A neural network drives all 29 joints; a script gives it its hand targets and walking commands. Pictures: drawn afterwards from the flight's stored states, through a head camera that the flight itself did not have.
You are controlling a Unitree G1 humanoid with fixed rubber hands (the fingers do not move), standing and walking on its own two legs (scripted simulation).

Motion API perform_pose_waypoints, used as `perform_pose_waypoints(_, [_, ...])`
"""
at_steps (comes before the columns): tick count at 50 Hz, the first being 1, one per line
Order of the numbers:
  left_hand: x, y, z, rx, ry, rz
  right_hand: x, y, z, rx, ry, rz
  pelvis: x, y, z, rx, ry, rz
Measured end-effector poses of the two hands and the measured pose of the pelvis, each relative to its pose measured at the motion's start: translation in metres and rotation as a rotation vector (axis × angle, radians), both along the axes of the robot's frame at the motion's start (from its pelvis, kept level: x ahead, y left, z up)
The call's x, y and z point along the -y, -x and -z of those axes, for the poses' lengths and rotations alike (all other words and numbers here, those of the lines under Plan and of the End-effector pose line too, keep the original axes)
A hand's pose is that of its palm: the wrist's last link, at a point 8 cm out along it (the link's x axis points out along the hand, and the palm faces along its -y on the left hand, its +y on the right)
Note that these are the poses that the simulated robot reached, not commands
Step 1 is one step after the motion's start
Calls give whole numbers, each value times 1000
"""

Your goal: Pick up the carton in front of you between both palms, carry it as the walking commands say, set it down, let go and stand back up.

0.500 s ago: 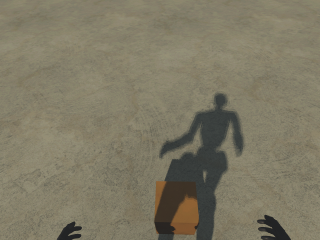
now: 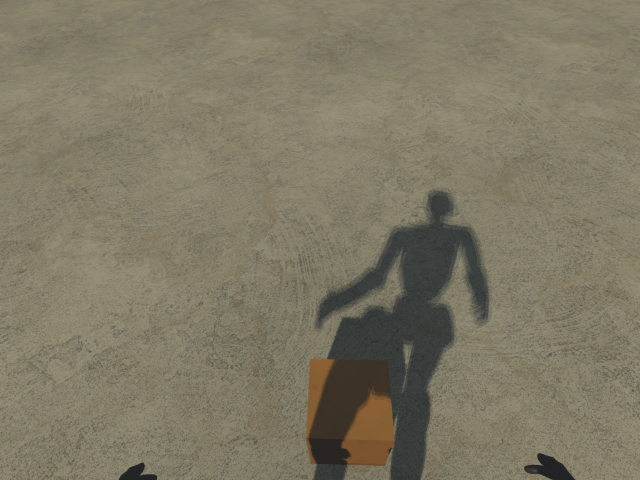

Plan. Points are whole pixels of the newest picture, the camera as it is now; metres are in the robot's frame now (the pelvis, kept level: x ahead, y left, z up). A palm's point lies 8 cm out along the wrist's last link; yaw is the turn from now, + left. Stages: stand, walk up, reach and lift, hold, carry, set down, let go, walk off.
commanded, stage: stand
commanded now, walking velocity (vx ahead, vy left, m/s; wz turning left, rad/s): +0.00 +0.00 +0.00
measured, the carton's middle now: (348, 413) +0.41 -0.04 -0.65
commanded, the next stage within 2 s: none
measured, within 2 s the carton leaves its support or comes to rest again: neither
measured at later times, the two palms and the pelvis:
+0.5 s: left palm out of the picture +0.07 +0.29 -0.10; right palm out of the picture +0.07 -0.29 -0.11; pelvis -0.01 +0.00 +0.00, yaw +0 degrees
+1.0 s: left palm out of the picture +0.07 +0.30 -0.10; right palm out of the picture +0.07 -0.30 -0.10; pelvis -0.01 +0.00 +0.00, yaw -1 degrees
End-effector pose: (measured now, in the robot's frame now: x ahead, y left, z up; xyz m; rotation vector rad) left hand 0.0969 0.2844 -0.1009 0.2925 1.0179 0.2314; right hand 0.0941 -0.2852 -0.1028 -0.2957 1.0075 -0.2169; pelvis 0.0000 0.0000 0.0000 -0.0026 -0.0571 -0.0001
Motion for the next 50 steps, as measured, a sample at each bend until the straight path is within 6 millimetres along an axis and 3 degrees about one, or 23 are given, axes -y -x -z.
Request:
perform_pose_waypoints(22, [-7, 23, 3, -61, -6, -10, 7, 26, 3, -64, 10, 18, 0, 11, -3, 5, -3, 5])
perform_pose_waypoints(50, [-11, 22, 2, -81, -15, -3, 13, 29, 1, -86, 20, 29, 0, 12, -5, -2, -4, 12])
